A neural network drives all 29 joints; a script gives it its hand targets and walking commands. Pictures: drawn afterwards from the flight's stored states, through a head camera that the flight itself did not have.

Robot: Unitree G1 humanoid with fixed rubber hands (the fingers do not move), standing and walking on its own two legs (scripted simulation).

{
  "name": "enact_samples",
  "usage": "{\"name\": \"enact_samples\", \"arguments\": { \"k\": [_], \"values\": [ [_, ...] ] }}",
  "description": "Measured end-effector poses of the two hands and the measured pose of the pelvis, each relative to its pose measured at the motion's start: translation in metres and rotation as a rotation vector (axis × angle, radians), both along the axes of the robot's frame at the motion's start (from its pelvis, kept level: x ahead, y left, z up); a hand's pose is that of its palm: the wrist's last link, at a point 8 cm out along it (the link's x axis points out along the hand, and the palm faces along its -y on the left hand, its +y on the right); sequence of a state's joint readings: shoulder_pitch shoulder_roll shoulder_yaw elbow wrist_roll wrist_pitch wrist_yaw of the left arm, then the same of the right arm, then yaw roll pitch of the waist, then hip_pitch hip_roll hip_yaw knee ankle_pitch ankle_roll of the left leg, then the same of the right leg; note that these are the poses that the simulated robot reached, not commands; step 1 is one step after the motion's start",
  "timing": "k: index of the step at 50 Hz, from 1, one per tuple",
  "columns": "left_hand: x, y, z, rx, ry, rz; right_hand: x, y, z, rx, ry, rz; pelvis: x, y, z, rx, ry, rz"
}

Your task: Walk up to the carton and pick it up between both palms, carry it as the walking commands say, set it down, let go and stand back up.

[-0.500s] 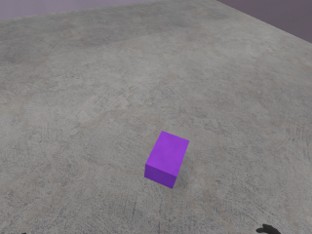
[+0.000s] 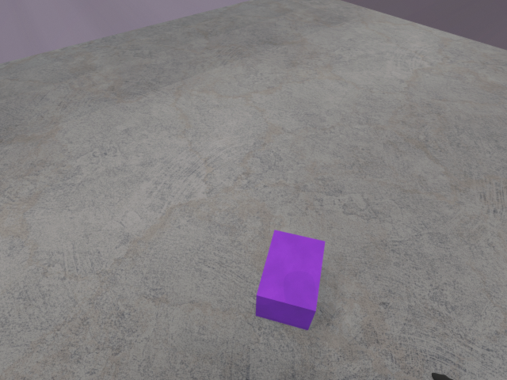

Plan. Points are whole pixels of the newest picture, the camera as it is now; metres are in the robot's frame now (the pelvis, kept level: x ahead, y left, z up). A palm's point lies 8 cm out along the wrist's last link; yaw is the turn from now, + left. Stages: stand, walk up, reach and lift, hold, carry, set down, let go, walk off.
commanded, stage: walk up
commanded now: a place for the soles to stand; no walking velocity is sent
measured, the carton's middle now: (290, 278) +0.62 -0.16 -0.65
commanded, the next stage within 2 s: none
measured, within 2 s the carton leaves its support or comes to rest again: neither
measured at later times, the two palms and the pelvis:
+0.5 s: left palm out of the picture +0.22 +0.45 -0.06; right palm (390, 369) +0.18 -0.21 -0.07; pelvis +0.10 +0.11 +0.00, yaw -7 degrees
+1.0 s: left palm out of the picture +0.27 +0.45 -0.06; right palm out of the picture +0.14 -0.19 -0.07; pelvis +0.09 +0.14 +0.00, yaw -11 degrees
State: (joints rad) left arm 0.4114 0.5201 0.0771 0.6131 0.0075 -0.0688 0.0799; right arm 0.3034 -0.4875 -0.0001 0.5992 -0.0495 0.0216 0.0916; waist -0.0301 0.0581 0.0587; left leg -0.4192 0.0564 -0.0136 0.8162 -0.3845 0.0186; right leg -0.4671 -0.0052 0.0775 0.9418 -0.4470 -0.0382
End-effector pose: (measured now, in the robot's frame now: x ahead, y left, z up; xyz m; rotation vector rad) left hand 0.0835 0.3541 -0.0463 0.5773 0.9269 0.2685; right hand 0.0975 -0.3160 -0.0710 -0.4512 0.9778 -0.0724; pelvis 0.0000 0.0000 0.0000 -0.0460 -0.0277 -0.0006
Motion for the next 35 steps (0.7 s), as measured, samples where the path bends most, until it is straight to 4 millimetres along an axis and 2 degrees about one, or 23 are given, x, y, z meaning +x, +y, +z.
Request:
{"name": "enact_samples", "arguments": {
  "k": [4, 9, 13, 17, 19, 23, 28, 35],
  "values": [
    [0.040, 0.009, 0.010, -0.016, -0.010, -0.045, 0.005, 0.012, 0.014, -0.011, 0.015, -0.040, 0.019, 0.014, 0.013, -0.003, 0.016, -0.009],
    [0.069, 0.017, 0.011, -0.019, 0.043, -0.078, 0.019, 0.021, 0.012, -0.007, 0.062, -0.065, 0.044, 0.025, 0.017, -0.002, 0.064, -0.034],
    [0.079, 0.027, 0.000, 0.006, 0.063, -0.082, 0.038, 0.028, -0.004, -0.002, 0.059, -0.080, 0.067, 0.033, 0.004, -0.001, 0.048, -0.049],
    [0.080, 0.052, 0.001, 0.034, 0.088, -0.068, 0.066, 0.049, -0.004, -0.002, 0.021, -0.085, 0.084, 0.054, 0.002, -0.007, 0.037, -0.083],
    [0.087, 0.065, -0.001, 0.034, 0.090, -0.071, 0.073, 0.062, -0.004, -0.006, 0.015, -0.086, 0.090, 0.068, 0.000, -0.009, 0.038, -0.092],
    [0.117, 0.089, -0.014, 0.019, 0.065, -0.088, 0.077, 0.090, -0.009, -0.021, 0.000, -0.109, 0.099, 0.098, -0.008, -0.017, 0.025, -0.109],
    [0.163, 0.096, -0.001, -0.021, -0.010, -0.131, 0.084, 0.111, 0.011, -0.035, -0.017, -0.134, 0.107, 0.116, 0.008, -0.023, 0.018, -0.116],
    [0.177, 0.099, -0.002, -0.048, 0.039, -0.182, 0.074, 0.120, 0.016, -0.049, 0.011, -0.174, 0.111, 0.129, 0.014, -0.011, 0.048, -0.152]
  ]
}}
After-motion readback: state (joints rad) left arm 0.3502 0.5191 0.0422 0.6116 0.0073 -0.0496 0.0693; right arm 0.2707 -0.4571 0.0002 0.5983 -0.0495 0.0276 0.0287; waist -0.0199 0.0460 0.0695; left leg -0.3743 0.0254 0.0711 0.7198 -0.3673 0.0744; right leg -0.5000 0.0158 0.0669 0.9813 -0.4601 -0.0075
